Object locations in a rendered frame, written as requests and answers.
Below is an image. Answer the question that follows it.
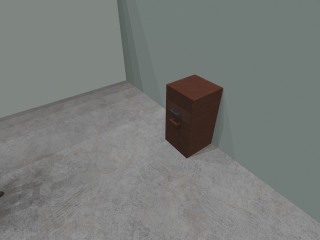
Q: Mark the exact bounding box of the handle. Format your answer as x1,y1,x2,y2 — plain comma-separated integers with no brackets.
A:
169,109,181,118
169,119,178,127

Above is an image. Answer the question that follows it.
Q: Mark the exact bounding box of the drawer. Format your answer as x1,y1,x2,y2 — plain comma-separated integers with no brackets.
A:
167,100,191,124

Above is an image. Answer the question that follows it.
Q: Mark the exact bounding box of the cabinet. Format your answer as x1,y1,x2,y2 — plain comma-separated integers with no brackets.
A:
165,74,223,158

